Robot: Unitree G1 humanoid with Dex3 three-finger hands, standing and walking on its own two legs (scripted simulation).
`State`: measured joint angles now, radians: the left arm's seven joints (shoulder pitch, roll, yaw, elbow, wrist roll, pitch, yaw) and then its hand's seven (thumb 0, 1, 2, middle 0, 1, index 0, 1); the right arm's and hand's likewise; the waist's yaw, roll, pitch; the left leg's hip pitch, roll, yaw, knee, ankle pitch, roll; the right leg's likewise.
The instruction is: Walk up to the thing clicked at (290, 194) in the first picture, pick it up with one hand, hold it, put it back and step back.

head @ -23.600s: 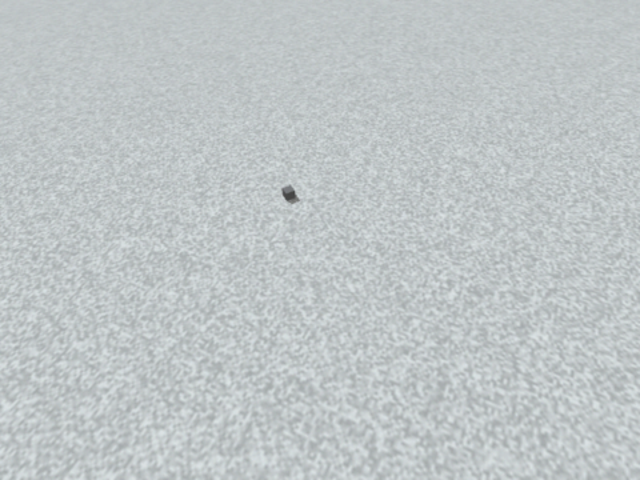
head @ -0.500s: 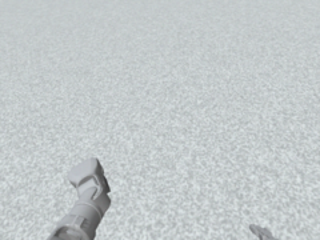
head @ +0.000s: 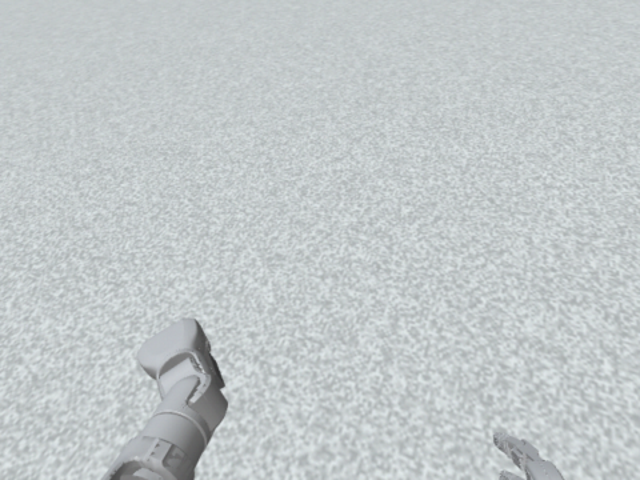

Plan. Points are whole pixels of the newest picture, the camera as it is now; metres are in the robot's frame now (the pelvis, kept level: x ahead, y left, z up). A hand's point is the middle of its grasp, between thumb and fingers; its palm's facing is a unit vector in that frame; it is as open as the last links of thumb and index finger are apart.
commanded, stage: hold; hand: left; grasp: from above
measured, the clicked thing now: (202, 375) +0.32 +0.22 -0.10
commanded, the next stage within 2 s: crouch in 0.72 s
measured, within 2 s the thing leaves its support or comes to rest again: neither
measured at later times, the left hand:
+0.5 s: hand (187, 380) +0.29 +0.22 -0.06, palm faces -0.35 -0.29 -0.89, open 7.3 cm
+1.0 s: hand (192, 384) +0.29 +0.22 -0.06, palm faces -0.35 -0.27 -0.90, open 7.2 cm
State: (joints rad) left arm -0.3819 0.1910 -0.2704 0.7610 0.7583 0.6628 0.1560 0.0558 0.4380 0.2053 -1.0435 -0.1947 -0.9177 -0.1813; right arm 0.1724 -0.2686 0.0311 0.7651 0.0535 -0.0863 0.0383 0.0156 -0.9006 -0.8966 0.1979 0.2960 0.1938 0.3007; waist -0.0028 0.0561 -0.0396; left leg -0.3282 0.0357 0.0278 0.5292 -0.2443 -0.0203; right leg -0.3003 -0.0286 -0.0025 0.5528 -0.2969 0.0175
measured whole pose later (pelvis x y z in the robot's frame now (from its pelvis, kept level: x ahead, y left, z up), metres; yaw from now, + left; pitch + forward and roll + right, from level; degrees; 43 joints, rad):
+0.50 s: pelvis +0.00 +0.01 +0.00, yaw +0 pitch +3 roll +0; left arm -0.37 0.20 -0.27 0.76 0.76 0.66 0.16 0.08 0.47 0.16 -1.12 -0.19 -0.93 -0.15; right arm 0.18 -0.26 0.03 0.76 0.05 -0.10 0.04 0.02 -0.90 -0.90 0.20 0.30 0.19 0.30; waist 0.00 0.05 -0.03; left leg -0.34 0.03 0.03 0.54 -0.25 -0.02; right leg -0.30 -0.03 0.00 0.55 -0.30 0.02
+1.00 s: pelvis +0.00 +0.00 +0.00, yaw +0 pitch +3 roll +0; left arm -0.35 0.18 -0.28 0.75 0.78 0.65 0.17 0.07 0.49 0.09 -1.08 -0.19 -0.95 -0.13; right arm 0.16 -0.26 0.03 0.75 0.05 -0.10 0.04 0.02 -0.88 -0.89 0.20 0.30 0.19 0.30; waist 0.00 0.05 -0.03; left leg -0.33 0.03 0.02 0.54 -0.25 -0.02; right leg -0.30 -0.03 -0.01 0.55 -0.30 0.02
